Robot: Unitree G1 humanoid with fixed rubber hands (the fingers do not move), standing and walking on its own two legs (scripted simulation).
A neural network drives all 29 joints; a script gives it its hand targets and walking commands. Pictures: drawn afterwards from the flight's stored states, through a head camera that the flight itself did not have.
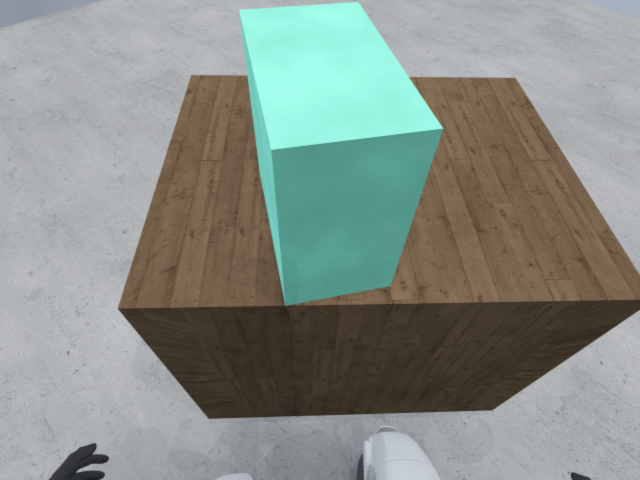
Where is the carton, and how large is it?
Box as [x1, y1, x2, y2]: [239, 2, 442, 305]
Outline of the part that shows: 358,2 239,10 260,176 285,305 390,285 442,130 442,127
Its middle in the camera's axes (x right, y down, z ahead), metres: +0.00 -0.12 +0.57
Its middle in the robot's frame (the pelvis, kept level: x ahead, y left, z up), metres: +0.52 +0.01 +0.09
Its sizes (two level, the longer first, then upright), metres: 0.295 0.168 0.299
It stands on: a pedestal, 0.68 m high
